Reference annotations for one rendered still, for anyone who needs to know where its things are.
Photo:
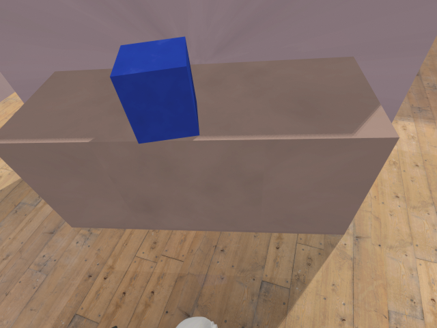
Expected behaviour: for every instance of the carton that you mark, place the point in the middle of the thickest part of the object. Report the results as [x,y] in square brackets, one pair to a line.
[154,83]

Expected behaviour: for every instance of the pedestal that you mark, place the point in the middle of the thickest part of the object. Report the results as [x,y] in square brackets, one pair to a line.
[284,146]

